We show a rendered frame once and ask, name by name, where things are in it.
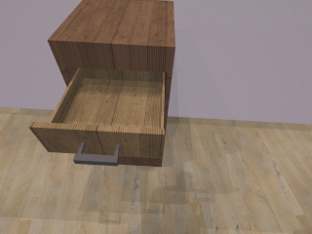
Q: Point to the cabinet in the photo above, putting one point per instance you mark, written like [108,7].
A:
[134,35]

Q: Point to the drawer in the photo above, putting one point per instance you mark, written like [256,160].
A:
[106,107]

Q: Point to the handle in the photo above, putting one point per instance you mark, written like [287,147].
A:
[96,159]

